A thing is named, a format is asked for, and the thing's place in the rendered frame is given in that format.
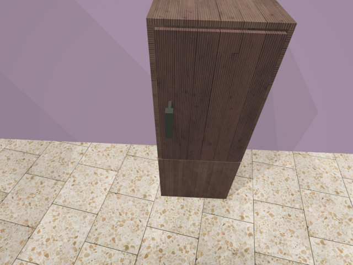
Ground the handle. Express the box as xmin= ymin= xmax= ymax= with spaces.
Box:
xmin=165 ymin=101 xmax=173 ymax=139

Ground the cupboard door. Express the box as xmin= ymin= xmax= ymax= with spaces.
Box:
xmin=154 ymin=27 xmax=288 ymax=162

